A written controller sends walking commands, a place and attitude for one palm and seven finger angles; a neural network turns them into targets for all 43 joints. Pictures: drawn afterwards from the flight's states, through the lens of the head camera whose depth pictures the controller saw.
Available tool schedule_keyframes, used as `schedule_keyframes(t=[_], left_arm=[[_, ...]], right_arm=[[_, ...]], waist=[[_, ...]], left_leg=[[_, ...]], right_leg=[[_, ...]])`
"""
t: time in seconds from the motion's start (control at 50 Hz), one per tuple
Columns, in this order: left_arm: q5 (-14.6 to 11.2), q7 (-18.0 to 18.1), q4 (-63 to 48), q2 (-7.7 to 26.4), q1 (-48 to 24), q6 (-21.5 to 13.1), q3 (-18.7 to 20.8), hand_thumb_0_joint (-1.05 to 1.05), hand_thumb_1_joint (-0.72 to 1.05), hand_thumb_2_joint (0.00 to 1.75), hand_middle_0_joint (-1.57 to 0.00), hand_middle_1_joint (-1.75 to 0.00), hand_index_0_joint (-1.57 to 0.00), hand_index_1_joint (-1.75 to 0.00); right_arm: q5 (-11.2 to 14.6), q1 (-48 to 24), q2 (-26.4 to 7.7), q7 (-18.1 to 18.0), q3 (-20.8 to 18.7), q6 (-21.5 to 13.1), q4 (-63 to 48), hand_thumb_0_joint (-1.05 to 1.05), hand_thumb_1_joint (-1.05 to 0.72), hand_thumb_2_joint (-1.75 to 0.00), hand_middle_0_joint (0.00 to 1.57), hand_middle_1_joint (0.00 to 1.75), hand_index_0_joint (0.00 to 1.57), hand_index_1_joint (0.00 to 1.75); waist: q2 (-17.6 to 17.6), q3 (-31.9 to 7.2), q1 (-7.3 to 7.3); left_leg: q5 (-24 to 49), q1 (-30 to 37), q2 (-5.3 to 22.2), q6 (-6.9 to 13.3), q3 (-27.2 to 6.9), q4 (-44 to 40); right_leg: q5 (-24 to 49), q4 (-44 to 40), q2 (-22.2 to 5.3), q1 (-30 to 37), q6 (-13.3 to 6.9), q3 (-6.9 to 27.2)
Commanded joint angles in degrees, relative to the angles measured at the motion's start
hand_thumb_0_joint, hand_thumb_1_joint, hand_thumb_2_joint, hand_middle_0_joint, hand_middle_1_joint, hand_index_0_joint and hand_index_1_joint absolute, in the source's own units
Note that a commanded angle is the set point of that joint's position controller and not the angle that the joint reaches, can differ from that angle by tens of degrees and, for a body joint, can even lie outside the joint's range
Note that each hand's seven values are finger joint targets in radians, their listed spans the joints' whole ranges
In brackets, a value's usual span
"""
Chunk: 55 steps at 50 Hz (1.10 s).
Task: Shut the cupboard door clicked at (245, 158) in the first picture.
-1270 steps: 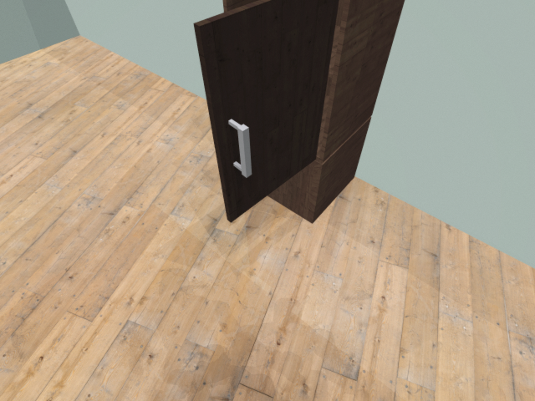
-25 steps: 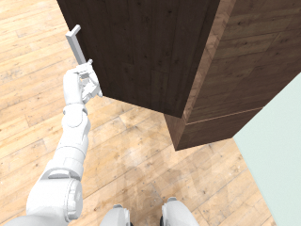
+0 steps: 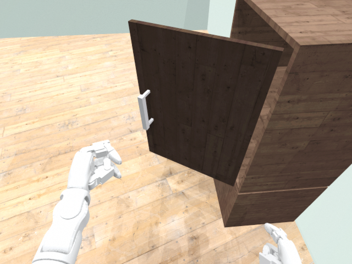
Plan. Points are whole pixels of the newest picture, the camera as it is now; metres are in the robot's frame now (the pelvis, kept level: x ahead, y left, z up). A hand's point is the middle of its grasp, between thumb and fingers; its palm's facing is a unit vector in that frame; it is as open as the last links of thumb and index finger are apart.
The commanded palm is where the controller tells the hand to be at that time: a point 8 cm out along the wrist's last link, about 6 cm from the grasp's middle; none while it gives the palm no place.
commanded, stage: draw the hand back to the body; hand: left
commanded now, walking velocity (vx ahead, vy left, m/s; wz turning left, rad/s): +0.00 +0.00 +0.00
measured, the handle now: (146, 110) +0.64 +0.15 -0.04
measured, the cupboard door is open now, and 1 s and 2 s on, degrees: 58 58 58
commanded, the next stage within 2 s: step back with the hand held close in 0.88 s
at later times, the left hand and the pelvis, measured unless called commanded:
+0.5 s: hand (12, 185) +0.20 +0.28 +0.18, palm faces +0.46 -0.79 -0.41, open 6.1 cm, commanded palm +0.15 +0.31 +0.19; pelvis +0.02 +0.01 +0.02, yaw +1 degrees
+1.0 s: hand (13, 185) +0.20 +0.27 +0.18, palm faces +0.47 -0.78 -0.41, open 7.4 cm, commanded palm +0.15 +0.30 +0.19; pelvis +0.01 +0.00 +0.02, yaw +1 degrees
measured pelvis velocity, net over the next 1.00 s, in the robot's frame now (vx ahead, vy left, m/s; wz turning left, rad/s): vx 0.01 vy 0.00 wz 0.01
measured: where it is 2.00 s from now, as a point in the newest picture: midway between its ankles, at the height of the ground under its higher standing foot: outside the picture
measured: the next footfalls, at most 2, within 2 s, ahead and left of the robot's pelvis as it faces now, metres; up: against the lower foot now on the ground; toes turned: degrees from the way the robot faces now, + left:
none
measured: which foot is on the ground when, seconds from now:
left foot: down 0.00-1.00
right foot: down 0.00-1.00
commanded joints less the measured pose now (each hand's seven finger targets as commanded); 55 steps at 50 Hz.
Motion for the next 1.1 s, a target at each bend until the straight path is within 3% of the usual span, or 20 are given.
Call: schedule_keyframes(t=[0.0, 0.1, 0.12, 0.2, 0.28, 0.4, 0.48, 0.5, 0.56, 0.58, 0.66, 0.72, 0.74, 0.8, 0.86, 0.9, 0.98, 1.0, 1.04, 1.08], left_arm=[[0.44, 1.98, -21.1, 9.06, -15.3, -0.74, 5.83, 0.0, 0.9, 0.9, -0.86, -1.02, -0.86, -1.02], [0.36, 2.25, -26.69, 8.18, -2.75, 2.03, 6.68, 0.0, 0.9, 0.9, -0.72, -0.87, -0.72, -0.87], [0.29, 2.28, -27.77, 8.32, -0.97, 2.42, 7.25, 0.0, 0.9, 0.9, -0.69, -0.84, -0.69, -0.84], [0.09, 2.53, -31.66, 11.36, 7.2, 3.21, 12.76, 0.0, 0.9, 0.9, -0.58, -0.72, -0.58, -0.72], [0.16, 3.19, -38.06, 15.82, 10.52, 3.24, 18.85, 0.0, 0.9, 0.9, -0.47, -0.6, -0.47, -0.6], [0.17, 4.04, -44.21, 16.87, 16.47, 2.51, 22.92, 0.0, 0.9, 0.9, -0.31, -0.42, -0.31, -0.42], [-0.22, 4.35, -43.65, 19.18, 23.16, 2.25, 28.03, 0.0, 0.9, 0.9, -0.2, -0.3, -0.2, -0.3], [-0.09, 3.92, -42.33, 15.59, 22.7, 2.28, 24.71, 0.0, 0.9, 0.9, -0.2, -0.3, -0.2, -0.3], [0.44, 3.87, -39.5, 13.45, 19.38, 2.56, 22.12, 0.0, 0.9, 0.9, -0.2, -0.3, -0.2, -0.3], [0.41, 3.88, -38.22, 13.48, 18.87, 2.45, 22.02, 0.0, 0.9, 0.9, -0.2, -0.3, -0.2, -0.3], [0.61, 4.35, -40.49, 15.97, 17.37, 1.35, 23.94, 0.0, 0.9, 0.9, -0.2, -0.3, -0.2, -0.3], [0.61, 4.78, -45.18, 18.19, 17.59, 0.37, 25.65, 0.0, 0.9, 0.9, -0.2, -0.3, -0.2, -0.3], [0.62, 4.92, -46.43, 18.04, 17.8, 0.27, 25.54, 0.0, 0.9, 0.9, -0.2, -0.3, -0.2, -0.3], [0.66, 5.12, -46.31, 18.38, 18.89, 0.39, 26.04, 0.0, 0.9, 0.9, -0.2, -0.3, -0.2, -0.3], [0.46, 4.89, -43.16, 17.25, 20.15, 0.67, 26.05, 0.0, 0.9, 0.9, -0.2, -0.3, -0.2, -0.3], [0.15, 4.39, -40.27, 15.93, 20.85, 0.98, 25.23, 0.0, 0.9, 0.9, -0.2, -0.3, -0.2, -0.3], [-0.01, 3.81, -38.55, 15.42, 21.72, 0.88, 25.09, 0.0, 0.9, 0.9, -0.2, -0.3, -0.2, -0.3], [0.5, 4.36, -42.08, 20.49, 16.54, -1.68, 29.73, 0.0, 0.9, 0.9, -0.2, -0.3, -0.2, -0.3], [0.57, 4.06, -37.31, 16.02, 22.5, -2.68, 25.6, 0.0, 0.9, 0.9, -0.2, -0.3, -0.2, -0.3], [0.98, 4.45, -40.89, 17.61, 21.78, -4.11, 26.39, 0.0, 0.9, 0.9, -0.2, -0.3, -0.2, -0.3]], right_arm=[[-0.19, -6.03, -5.33, -1.34, -1.09, -3.58, -7.24, 0.0, -0.9, -0.9, 0.2, 0.3, 0.2, 0.3], [-0.82, -6.76, -5.03, -0.8, -0.17, -5.37, -6.48, 0.0, -0.9, -0.9, 0.2, 0.3, 0.2, 0.3], [-1.07, -6.96, -5.09, -0.65, -0.12, -5.54, -6.4, 0.0, -0.9, -0.9, 0.2, 0.3, 0.2, 0.3], [-1.67, -7.68, -5.2, -0.13, -0.25, -6.09, -6.19, 0.0, -0.9, -0.9, 0.2, 0.3, 0.2, 0.3], [-2.13, -8.31, -5.2, 0.04, -0.55, -6.89, -5.74, 0.0, -0.9, -0.9, 0.2, 0.3, 0.2, 0.3], [-2.09, -8.39, -4.95, 0.32, -0.84, -9.32, -4.83, 0.0, -0.9, -0.9, 0.2, 0.3, 0.2, 0.3], [-1.94, -8.27, -5.43, 0.37, -1.6, -10.33, -4.14, 0.0, -0.9, -0.9, 0.2, 0.3, 0.2, 0.3], [-1.88, -7.96, -5.39, 0.5, -1.51, -10.3, -3.79, 0.0, -0.9, -0.9, 0.2, 0.3, 0.2, 0.3], [-1.88, -7.58, -6.32, 0.5, -1.99, -10.4, -3.13, 0.0, -0.9, -0.9, 0.2, 0.3, 0.2, 0.3], [-1.94, -7.65, -6.62, 0.26, -2.16, -10.58, -2.81, 0.0, -0.9, -0.9, 0.2, 0.3, 0.2, 0.3], [-2.17, -7.98, -6.4, -0.26, -2.27, -11.23, -3.11, 0.0, -0.9, -0.9, 0.2, 0.3, 0.2, 0.3], [-2.26, -8.5, -5.87, -0.36, -2.01, -12.19, -3.22, 0.0, -0.9, -0.9, 0.2, 0.3, 0.2, 0.3], [-2.3, -8.58, -5.7, -0.38, -1.78, -12.56, -3.15, 0.0, -0.9, -0.9, 0.2, 0.3, 0.2, 0.3], [-2.24, -8.86, -5.33, -0.38, -1.45, -13.14, -2.83, 0.0, -0.9, -0.9, 0.2, 0.3, 0.2, 0.3], [-2.24, -8.26, -5.27, -0.2, -1.61, -13.02, -2.29, 0.0, -0.9, -0.9, 0.2, 0.3, 0.2, 0.3], [-2.08, -8.31, -5.45, -0.24, -1.73, -12.51, -2.36, 0.0, -0.9, -0.9, 0.2, 0.3, 0.2, 0.3], [-2.13, -7.91, -5.95, -0.01, -2.32, -11.92, -2.33, 0.0, -0.9, -0.9, 0.2, 0.3, 0.2, 0.3], [-1.98, -8.45, -7.63, -0.11, -3.01, -10.81, -4.22, 0.0, -0.9, -0.9, 0.2, 0.3, 0.2, 0.3], [-2.3, -8.17, -6.53, 0.12, -2.9, -9.5, -3.01, 0.0, -0.9, -0.9, 0.2, 0.3, 0.2, 0.3], [-2.31, -8.51, -6.47, 0.12, -3.18, -8.83, -3.23, 0.0, -0.9, -0.9, 0.2, 0.3, 0.2, 0.3]], waist=[[0.1, -6.55, -0.37], [2.35, -4.52, 0.72], [1.24, -3.94, 0.91], [-1.04, -3.1, 1.98], [1.14, -3.82, 2.82], [4.38, -2.27, 3.22], [1.03, -0.28, 4.09], [0.78, 0.78, 3.2], [-0.18, 5.44, 2.15], [-2.48, 6.44, 2.12], [-1.66, 1.02, 3.17], [2.43, -2.85, 3.91], [4.53, -3.42, 3.98], [5.53, -0.02, 3.96], [3.94, 3.09, 3.66], [0.91, 5.19, 3.47], [-0.33, 4.01, 3.47], [0.07, 4.38, 1.14], [-3.58, 2.21, 0.77], [-2.98, 0.07, 0.68]], left_leg=[[12.68, 9.43, 1.87, 0.1, -3.26, -10.69], [17.07, 12.87, 2.08, -0.52, -3.69, -14.15], [17.94, 13.09, 2.14, -0.61, -3.83, -14.72], [21.72, 13.06, 2.12, -0.68, -3.34, -15.62], [24.11, 14.0, 2.08, -0.97, -3.26, -15.77], [24.36, 14.46, 2.11, -1.5, -3.61, -16.38], [23.7, 13.19, 2.17, -1.52, -3.27, -16.51], [22.94, 13.29, 2.16, -1.47, -3.1, -16.74], [16.66, 12.13, 2.41, -1.25, -3.48, -17.91], [14.73, 11.71, 2.36, -0.93, -3.49, -18.23], [13.58, 13.08, 1.75, -0.15, -3.26, -18.02], [15.69, 13.89, 1.45, -0.24, -3.05, -17.36], [17.06, 14.09, 1.27, -0.39, -3.0, -17.09], [17.5, 12.84, 1.29, -0.84, -2.9, -17.18], [16.82, 11.9, 1.54, -1.1, -2.67, -17.57], [15.62, 11.63, 1.82, -0.89, -2.63, -18.02], [15.65, 12.12, 1.84, -0.52, -2.05, -17.8], [11.15, 8.76, 2.93, 0.58, -3.18, -14.23], [9.54, 9.45, 2.38, 0.69, -3.32, -11.27], [11.14, 8.54, 2.43, 0.44, -3.39, -10.31]], right_leg=[[12.41, -9.91, -0.72, 7.46, -0.57, 1.13], [15.27, -12.72, -0.82, 11.76, -0.68, 0.23], [16.03, -13.04, -0.77, 12.51, -0.64, -0.07], [19.57, -14.23, -1.02, 15.85, -0.52, -0.07], [20.6, -14.97, -0.95, 17.55, -0.41, -0.08], [18.84, -15.41, -0.87, 17.16, -0.35, -0.43], [18.78, -15.9, -0.55, 17.02, -0.33, -0.49], [18.02, -15.77, -0.75, 15.93, -0.21, -0.48], [12.49, -16.83, -0.7, 12.36, 0.07, -0.58], [10.97, -17.59, -0.72, 11.95, 0.13, -0.56], [10.1, -16.89, -1.0, 14.42, 0.14, 0.03], [12.41, -16.39, -1.18, 17.2, -0.18, 0.57], [13.82, -16.07, -1.16, 17.78, -0.29, 0.48], [14.29, -16.7, -1.0, 16.81, -0.49, 0.58], [13.47, -17.03, -0.73, 15.31, -0.42, 0.3], [11.85, -17.75, -0.71, 14.06, -0.24, 0.33], [12.04, -18.05, -0.87, 14.41, -0.01, 0.55], [13.92, -20.83, -4.59, 10.0, -0.36, 7.58], [12.3, -22.04, -7.48, 7.76, -1.01, 9.64], [14.88, -20.51, -8.56, 8.67, -1.58, 9.22]])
